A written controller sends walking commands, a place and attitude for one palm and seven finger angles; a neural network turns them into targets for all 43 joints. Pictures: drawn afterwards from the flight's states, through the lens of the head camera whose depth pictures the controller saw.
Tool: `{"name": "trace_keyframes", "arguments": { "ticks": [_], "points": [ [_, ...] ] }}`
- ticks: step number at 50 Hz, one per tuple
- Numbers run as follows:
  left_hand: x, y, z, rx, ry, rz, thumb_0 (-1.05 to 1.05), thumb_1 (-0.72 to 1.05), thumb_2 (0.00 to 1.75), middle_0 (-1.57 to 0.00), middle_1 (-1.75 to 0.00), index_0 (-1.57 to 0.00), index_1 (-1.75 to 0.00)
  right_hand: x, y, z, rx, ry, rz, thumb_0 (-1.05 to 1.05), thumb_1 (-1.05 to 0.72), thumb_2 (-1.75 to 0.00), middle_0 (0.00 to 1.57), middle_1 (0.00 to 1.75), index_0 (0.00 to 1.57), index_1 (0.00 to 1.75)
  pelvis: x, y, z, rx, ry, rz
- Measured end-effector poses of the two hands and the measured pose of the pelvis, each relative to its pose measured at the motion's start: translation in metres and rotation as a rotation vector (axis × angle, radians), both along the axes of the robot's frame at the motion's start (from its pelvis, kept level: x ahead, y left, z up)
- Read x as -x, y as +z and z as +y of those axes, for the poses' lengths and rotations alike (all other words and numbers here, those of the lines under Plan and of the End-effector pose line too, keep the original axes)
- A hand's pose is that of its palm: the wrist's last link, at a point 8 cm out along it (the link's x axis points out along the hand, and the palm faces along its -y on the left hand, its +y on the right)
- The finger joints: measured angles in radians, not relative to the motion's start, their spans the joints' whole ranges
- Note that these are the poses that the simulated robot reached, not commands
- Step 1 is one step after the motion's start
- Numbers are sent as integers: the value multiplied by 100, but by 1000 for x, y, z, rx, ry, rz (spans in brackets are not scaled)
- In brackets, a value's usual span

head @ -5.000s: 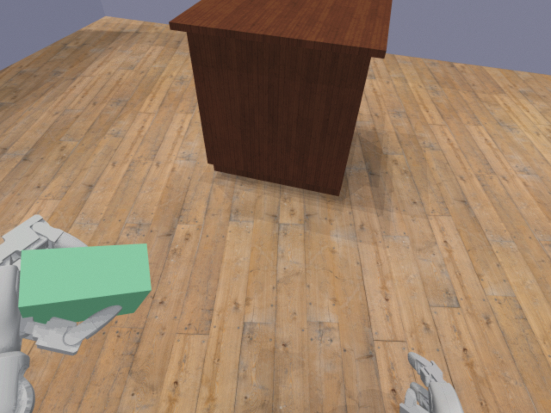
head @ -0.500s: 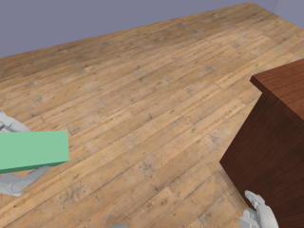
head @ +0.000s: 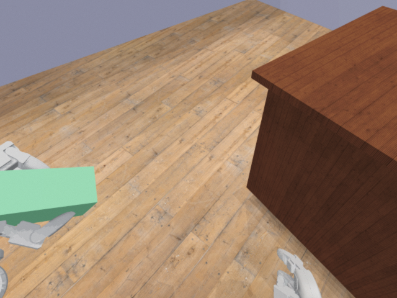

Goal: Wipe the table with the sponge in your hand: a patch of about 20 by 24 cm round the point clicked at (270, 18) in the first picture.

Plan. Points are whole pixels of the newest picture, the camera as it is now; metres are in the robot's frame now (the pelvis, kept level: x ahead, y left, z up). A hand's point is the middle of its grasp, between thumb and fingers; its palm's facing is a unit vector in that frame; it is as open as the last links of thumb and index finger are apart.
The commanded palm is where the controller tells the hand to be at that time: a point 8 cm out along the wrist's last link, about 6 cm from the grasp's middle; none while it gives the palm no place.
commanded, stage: turn to face it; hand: left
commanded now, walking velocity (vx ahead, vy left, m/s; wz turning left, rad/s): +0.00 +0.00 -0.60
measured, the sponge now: (60, 195) +0.22 +0.23 +0.16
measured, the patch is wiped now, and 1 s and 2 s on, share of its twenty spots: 0.00 0.00 0.00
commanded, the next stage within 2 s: take the last steps up to it in 2.00 s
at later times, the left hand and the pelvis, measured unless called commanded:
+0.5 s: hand (120, 204) +0.21 +0.13 +0.17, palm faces +0.24 -0.86 -0.45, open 9.5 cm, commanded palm +0.17 +0.16 +0.19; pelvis -0.06 -0.06 +0.00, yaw -17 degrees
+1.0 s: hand (258, 265) +0.15 -0.05 +0.18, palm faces -0.10 -0.85 -0.52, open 9.5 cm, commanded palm +0.13 +0.01 +0.19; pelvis -0.16 -0.13 +0.01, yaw -34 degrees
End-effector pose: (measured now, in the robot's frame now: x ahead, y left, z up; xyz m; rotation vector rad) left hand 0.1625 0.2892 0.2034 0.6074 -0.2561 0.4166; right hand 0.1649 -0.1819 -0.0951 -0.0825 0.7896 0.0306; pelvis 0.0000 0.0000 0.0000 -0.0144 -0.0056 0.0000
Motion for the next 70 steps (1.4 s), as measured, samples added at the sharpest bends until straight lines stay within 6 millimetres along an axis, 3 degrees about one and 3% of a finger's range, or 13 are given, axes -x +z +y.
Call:
{"name": "trace_keyframes", "arguments": {
  "ticks": [4,7,12,16,24,27,30,34,37,44,53,61,70],
  "points": [
    [-28,-19,-44,21,-88,7,0,-44,100,-81,-135,-81,-135,21,-20,-44,27,-41,28,1,-90,-90,20,30,20,30,12,-12,-26,17,-17,-22],
    [-38,-22,-74,45,-188,27,0,-44,100,-81,-135,-81,-135,41,-18,-83,86,-119,75,1,-90,-90,20,30,20,30,24,-9,-36,-13,-57,-14],
    [-30,-1,-105,-37,-345,29,0,-44,100,-81,-135,-81,-135,74,7,-135,183,-248,77,1,-91,-90,20,30,20,30,36,-2,-45,-39,-128,7],
    [-17,18,-110,-104,-398,-52,0,-44,100,-81,-135,-81,-135,96,20,-157,242,-302,59,1,-91,-90,19,30,19,30,42,-4,-47,-36,-172,15],
    [-13,-7,-103,17,-278,-35,0,-44,100,-81,-135,-81,-135,133,18,-150,164,-383,-5,1,-91,-90,19,30,19,30,59,-3,-57,-27,-283,-19],
    [-13,-22,-131,97,-287,13,0,-44,100,-81,-135,-81,-135,146,9,-143,95,-381,-19,1,-91,-90,19,30,20,30,70,-3,-68,-19,-326,-25],
    [-11,-26,-176,94,-376,15,-1,-44,100,-81,-135,-81,-135,162,-4,-144,39,-372,-40,1,-90,-90,20,30,20,30,87,-11,-86,-29,-358,-29],
    [-5,-18,-232,34,-521,-13,-1,-44,100,-81,-135,-81,-135,192,-24,-162,9,-398,-6,1,-90,-90,20,30,20,30,112,-18,-105,-24,-381,-40],
    [-1,-2,-255,-22,-592,-3,-1,-44,100,-81,-135,-81,-135,223,-23,-182,14,-470,52,1,-90,-90,20,30,20,30,124,-10,-113,-51,-439,-25],
    [10,14,-273,-117,-624,54,0,-44,100,-80,-135,-81,-135,292,-9,-229,65,-634,123,1,-91,-90,20,30,20,30,143,5,-128,-72,-519,2],
    [35,-6,-296,58,-642,75,0,-44,100,-80,-135,-80,-135,349,16,-262,154,-715,125,1,-91,-90,19,30,19,30,170,11,-135,-103,-616,6],
    [50,-4,-324,76,-803,-1,0,-44,100,-80,-135,-80,-135,378,28,-252,166,-760,60,1,-91,-90,19,30,20,30,201,5,-128,-90,-700,34],
    [76,-7,-364,-26,-867,37,0,-44,100,-80,-135,-80,-135,433,-1,-223,25,-864,15,1,-90,-90,20,30,20,30,237,-4,-143,-47,-841,-5]
  ]
}}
